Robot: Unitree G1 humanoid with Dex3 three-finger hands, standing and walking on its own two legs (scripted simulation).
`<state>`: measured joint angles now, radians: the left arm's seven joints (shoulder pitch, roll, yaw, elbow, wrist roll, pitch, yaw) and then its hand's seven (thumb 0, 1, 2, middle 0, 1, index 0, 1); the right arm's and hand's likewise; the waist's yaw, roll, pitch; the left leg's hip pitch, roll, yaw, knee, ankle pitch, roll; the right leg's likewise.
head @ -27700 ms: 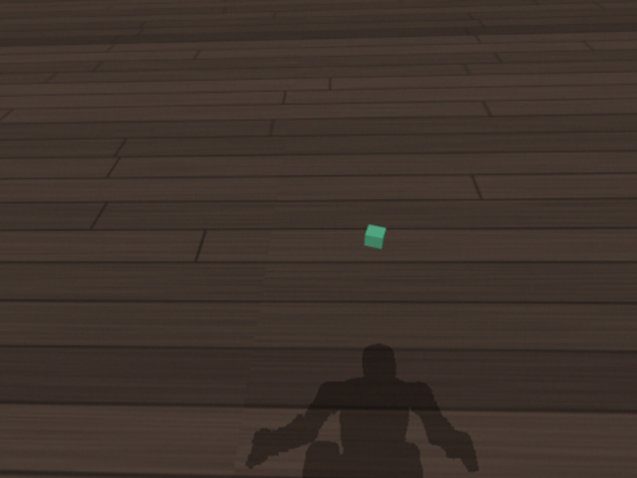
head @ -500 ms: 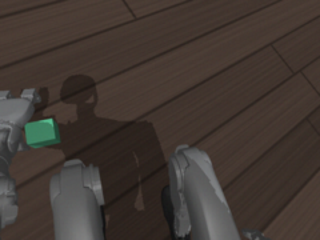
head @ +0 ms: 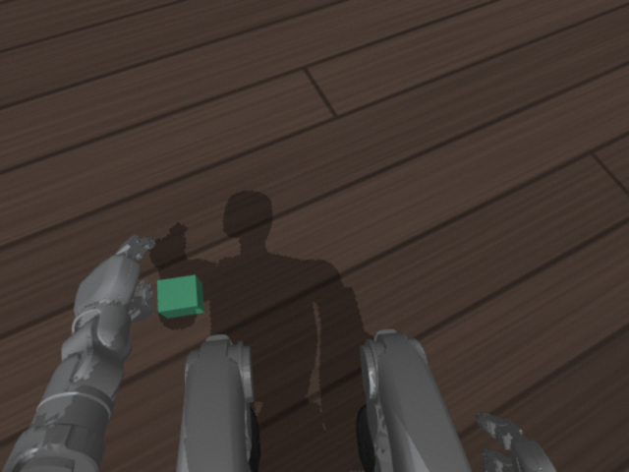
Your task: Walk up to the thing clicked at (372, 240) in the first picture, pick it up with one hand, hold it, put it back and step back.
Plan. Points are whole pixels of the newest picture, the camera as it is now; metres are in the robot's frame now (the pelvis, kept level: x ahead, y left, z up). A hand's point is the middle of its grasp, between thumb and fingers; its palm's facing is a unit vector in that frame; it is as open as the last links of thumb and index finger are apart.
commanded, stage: home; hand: left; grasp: from above
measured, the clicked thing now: (181, 296) +0.44 +0.28 -0.41
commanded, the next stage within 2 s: none
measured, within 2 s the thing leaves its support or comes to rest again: neither
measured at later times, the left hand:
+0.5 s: hand (59, 380) +0.26 +0.22 +0.09, palm faces +0.11 -0.96 -0.27, open 7.4 cm
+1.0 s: hand out of the picture +0.22 +0.21 +0.23, palm faces +0.17 -0.96 -0.20, open 7.4 cm
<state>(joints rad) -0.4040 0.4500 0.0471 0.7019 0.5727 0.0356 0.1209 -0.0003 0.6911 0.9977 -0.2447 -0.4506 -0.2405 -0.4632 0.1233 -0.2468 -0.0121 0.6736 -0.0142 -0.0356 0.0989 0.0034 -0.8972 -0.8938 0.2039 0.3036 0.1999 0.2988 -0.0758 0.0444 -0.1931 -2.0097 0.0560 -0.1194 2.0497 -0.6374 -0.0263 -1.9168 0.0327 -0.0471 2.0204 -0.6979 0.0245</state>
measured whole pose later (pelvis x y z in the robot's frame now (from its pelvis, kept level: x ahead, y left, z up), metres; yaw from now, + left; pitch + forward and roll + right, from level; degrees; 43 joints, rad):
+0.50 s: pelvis +0.04 +0.00 +0.18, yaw +5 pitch +22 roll -4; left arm 0.18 0.27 0.06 0.12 -0.01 0.36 0.08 0.01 0.90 0.90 -0.20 -0.30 -0.21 -0.30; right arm 0.14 -0.20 0.05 0.55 0.04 -0.10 -0.09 0.01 -0.90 -0.90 0.20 0.30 0.20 0.30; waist -0.06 0.03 -0.18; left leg -1.27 0.05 -0.09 1.43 -0.55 -0.03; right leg -1.17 0.00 -0.06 1.39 -0.61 0.02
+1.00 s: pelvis +0.08 +0.01 +0.28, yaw +7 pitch +10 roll -3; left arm 0.51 0.22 0.04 -0.14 -0.06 0.45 0.02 0.01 0.90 0.90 -0.20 -0.30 -0.20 -0.30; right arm 0.29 -0.22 0.03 0.51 0.01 -0.22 -0.19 0.01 -0.90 -0.90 0.20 0.30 0.20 0.30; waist -0.05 0.06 -0.17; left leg -0.72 0.04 -0.06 1.00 -0.46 -0.02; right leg -0.62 -0.01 -0.05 0.94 -0.50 0.02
